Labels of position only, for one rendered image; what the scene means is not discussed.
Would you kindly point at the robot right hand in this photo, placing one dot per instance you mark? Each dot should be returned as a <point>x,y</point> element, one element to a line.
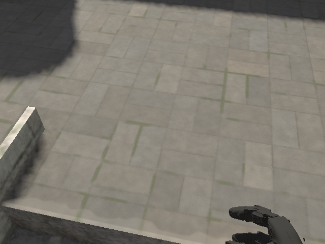
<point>280,229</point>

